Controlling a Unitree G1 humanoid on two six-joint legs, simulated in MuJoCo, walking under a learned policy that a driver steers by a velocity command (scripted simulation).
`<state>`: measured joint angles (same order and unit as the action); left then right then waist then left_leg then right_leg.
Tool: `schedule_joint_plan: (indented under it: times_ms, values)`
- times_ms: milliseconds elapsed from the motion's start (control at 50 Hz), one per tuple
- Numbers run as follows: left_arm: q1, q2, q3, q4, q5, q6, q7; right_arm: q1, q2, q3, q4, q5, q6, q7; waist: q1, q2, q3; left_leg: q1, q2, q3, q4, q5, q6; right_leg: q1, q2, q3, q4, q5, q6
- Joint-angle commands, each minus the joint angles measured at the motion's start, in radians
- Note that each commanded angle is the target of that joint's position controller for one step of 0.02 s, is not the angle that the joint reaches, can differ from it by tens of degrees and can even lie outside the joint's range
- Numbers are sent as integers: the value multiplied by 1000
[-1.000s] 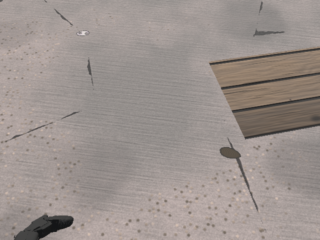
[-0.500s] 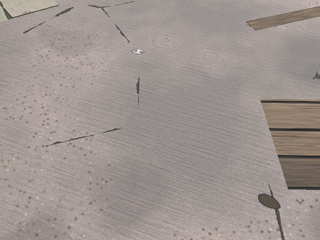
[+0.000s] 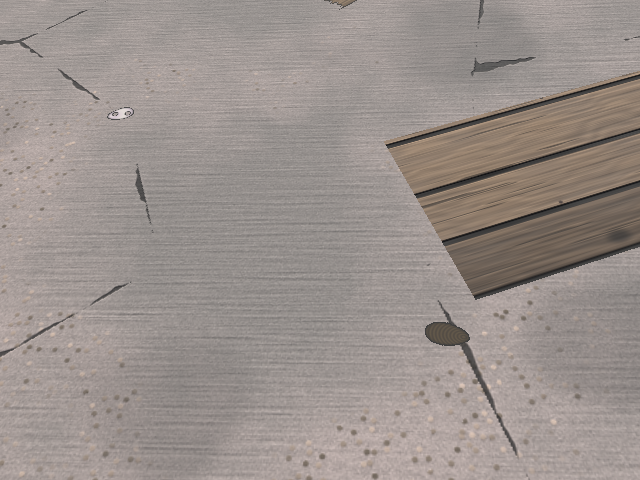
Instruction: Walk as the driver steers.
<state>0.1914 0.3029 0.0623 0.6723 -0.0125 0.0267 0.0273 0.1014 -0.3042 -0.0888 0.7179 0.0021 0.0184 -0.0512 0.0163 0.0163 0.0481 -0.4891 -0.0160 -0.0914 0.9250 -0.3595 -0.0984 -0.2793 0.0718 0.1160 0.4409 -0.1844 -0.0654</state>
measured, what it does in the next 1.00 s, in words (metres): steps on the spot: left foot, then right foot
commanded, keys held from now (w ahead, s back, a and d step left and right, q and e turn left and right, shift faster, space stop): e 0.14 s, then no key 0.04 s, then q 0.82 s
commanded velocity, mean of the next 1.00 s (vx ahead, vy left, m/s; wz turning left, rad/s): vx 0.00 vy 0.00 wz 0.14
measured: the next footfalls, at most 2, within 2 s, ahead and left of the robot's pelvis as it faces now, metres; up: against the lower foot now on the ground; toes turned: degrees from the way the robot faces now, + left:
left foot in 0.22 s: +0.07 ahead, +0.14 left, +0.00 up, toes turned -13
right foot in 0.50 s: +0.01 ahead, -0.10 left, +0.00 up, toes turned +2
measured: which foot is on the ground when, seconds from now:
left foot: up 0.00-0.20, down 0.22-0.54, up 0.56-0.84, down 0.86-1.00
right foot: down 0.00-0.22, up 0.24-0.48, down 0.50-0.86, up 0.88-1.00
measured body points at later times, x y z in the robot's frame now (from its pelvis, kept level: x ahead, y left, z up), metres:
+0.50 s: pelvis +0.00 +0.04 -0.01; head +0.03 +0.04 +0.44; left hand +0.18 +0.30 -0.11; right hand +0.11 -0.24 -0.11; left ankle +0.03 +0.15 -0.74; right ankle -0.03 -0.10 -0.75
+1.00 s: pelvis -0.01 +0.08 -0.01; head +0.03 +0.12 +0.44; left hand +0.07 +0.40 -0.13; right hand +0.20 -0.17 -0.08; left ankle -0.01 +0.17 -0.74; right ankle -0.02 -0.08 -0.66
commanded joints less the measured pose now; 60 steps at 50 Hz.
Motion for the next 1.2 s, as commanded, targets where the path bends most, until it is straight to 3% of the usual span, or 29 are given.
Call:
schedule_joint_plan:
  times_ms: [20,140,200,220,240,260,280,300,340,400,440,500,520,540,580,620,660,720,780,820,840,860,880,900,920,960,1040,1120,1200]
  values:
    - [-18,181,54,-72,2,-1,9,-27,-70,-16,-65,2,-21,7,7,-155,-111,-19,-8,-13,-105,15,-5,130,-232,292,-106,143,-160]
    - [-53,184,60,-91,-4,15,-3,1,-87,-22,-64,10,-52,32,7,-176,-122,107,-33,-15,-299,2,26,113,-217,411,-63,193,-151]
    - [-66,140,43,-93,-13,22,4,87,-92,-25,-35,-1,-64,45,-35,-144,-153,301,18,-1,-571,255,73,74,-159,357,25,160,-71]
    - [-4,80,23,-83,8,19,3,73,-135,-25,-52,-23,-63,44,4,9,-177,388,187,-176,-621,355,133,4,-76,254,159,-64,-9]
    - [25,75,23,-89,9,10,3,25,-165,-21,-57,-52,-57,44,57,206,-114,351,316,-356,-634,503,284,-122,67,112,258,-373,50]
    - [13,124,34,-80,30,1,7,-2,-94,0,-71,-58,-64,47,30,196,-113,266,374,-435,-655,431,375,-96,8,118,405,-446,101]
    - [12,147,43,-60,26,0,6,-40,-56,17,-74,-45,-69,49,37,148,-96,246,324,-377,-655,359,357,-76,-19,113,453,-394,125]
    - [17,123,40,-37,31,4,5,-60,-52,22,-67,-28,-69,51,45,129,-89,251,260,-312,-650,281,309,-68,-44,81,427,-345,147]
    - [-15,80,28,-29,34,2,1,-49,-86,18,-52,0,-58,48,21,135,-57,286,198,-269,-615,302,265,-84,-68,31,331,-273,175]
    - [-63,68,26,-29,8,-15,3,39,-166,-9,-44,6,-29,39,-29,152,-69,349,157,-278,-566,417,273,-50,-23,-38,161,-238,169]
    - [-44,78,33,-12,-5,-20,8,47,-174,-14,-50,17,-18,35,-24,171,-89,387,155,-319,-552,438,278,-23,-8,-48,49,-170,153]
    - [0,103,45,7,4,-27,7,35,-153,-12,-64,30,-11,26,-3,141,-135,302,130,-322,-510,454,234,153,-49,-40,-66,15,104]
    - [19,140,55,11,15,-27,8,32,-129,-7,-79,25,-15,25,-8,65,-162,220,96,-266,-465,417,199,224,-114,-8,-18,98,66]
    - [22,165,67,22,21,-21,4,24,-110,-3,-92,26,-19,27,-19,-78,-149,146,17,-156,-392,296,158,227,-160,43,-27,132,9]
    - [13,152,64,9,38,-17,6,32,-112,-5,-93,22,-19,33,3,-239,-100,-17,-55,-22,-173,-62,96,245,-362,225,-113,268,-137]
    - [-28,123,46,-12,32,-28,19,48,-154,-30,-89,21,-7,37,-6,-177,-68,-99,-9,-14,167,-263,59,213,-462,250,-111,464,-214]
    - [-77,128,47,-9,10,-34,23,66,-110,-20,-81,21,12,41,-29,-122,-38,-117,28,-3,141,-166,37,215,-387,117,-91,461,-151]
    - [-59,157,57,6,10,-18,22,18,-73,2,-117,22,16,60,6,-166,-55,-37,44,79,-5,-76,18,214,-333,0,-82,478,-134]
    - [-43,187,66,11,1,-7,16,16,-101,-3,-146,28,20,79,17,-193,-90,88,35,132,-180,-30,43,203,-347,-39,-55,459,-120]
    - [-57,192,65,14,-19,-13,9,79,-116,-15,-136,22,27,80,-22,-171,-100,202,5,174,-356,102,81,164,-344,-73,18,387,-84]
    - [-25,167,58,29,-21,-21,3,126,-136,-27,-124,16,29,71,-39,-130,-113,312,-20,160,-451,195,112,106,-310,-115,105,292,-37]
    - [29,128,47,40,7,-30,-5,172,-209,-51,-128,18,29,55,-41,49,-138,489,79,-17,-506,491,167,-62,-236,-203,317,59,52]
    - [-13,61,21,-23,55,-35,-4,172,-332,-66,-169,-3,21,48,-30,314,-150,558,381,-463,-544,785,386,-352,-69,-205,593,-513,141]
    - [-92,113,35,-34,29,-35,3,215,-270,-48,-165,-30,-5,60,-106,176,-222,496,418,-507,-578,704,486,-345,-65,-42,764,-551,141]
    - [-97,132,41,-37,6,-29,6,165,-240,-36,-161,-26,-23,62,-71,131,-156,447,365,-409,-586,608,447,-365,-88,-27,801,-468,127]
    - [-76,150,52,-9,18,-20,20,71,-194,-24,-164,7,-26,51,-31,71,-96,384,263,-297,-590,436,341,-357,-120,-18,721,-305,122]
    - [-43,113,45,-1,15,-20,12,54,-175,-12,-174,3,-15,30,-8,96,-125,338,195,-240,-601,446,330,-262,-77,-34,630,-177,148]
    - [-83,104,35,-16,7,-37,-5,99,-174,-11,-159,12,-16,21,-43,145,-102,343,181,-327,-686,-108,333,-259,-77,-42,397,-124,148]
    - [-100,89,18,-15,1,-73,-30,137,-171,0,-124,0,-31,33,-81,141,-69,320,203,-322,-703,-152,326,-180,-99,-84,251,-119,121]
Keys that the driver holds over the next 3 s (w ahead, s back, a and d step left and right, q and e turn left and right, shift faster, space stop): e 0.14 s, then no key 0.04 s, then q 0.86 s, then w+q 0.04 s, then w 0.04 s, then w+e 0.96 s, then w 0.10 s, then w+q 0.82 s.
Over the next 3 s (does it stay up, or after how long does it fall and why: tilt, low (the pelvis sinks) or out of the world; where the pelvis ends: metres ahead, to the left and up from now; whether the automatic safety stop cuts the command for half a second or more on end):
stays up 0.89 0.11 -0.01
